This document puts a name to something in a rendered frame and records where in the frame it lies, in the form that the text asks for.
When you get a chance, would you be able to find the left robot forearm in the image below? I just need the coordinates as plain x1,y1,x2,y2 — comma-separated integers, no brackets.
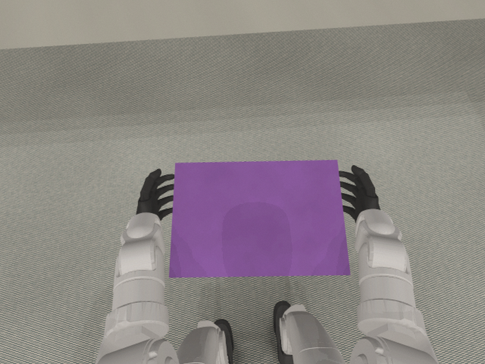
95,212,169,364

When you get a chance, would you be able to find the carton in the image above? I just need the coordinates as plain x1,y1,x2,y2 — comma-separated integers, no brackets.
169,160,350,278

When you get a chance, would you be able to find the robot right thigh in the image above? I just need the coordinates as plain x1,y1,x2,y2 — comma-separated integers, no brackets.
280,311,346,364

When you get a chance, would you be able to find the left robot hand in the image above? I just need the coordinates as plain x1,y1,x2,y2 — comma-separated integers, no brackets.
136,168,174,221

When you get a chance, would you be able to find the robot right foot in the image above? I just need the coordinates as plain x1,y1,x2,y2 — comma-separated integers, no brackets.
274,301,294,364

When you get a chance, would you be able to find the right robot hand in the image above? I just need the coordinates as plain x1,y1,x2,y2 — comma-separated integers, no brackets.
339,165,380,223

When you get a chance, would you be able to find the right robot forearm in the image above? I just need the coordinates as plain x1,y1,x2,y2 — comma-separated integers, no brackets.
354,209,439,364

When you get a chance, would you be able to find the left robot upper arm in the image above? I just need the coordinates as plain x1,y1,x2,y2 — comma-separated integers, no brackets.
97,337,179,364

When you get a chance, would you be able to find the right robot upper arm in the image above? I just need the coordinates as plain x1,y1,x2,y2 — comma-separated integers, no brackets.
349,335,437,364

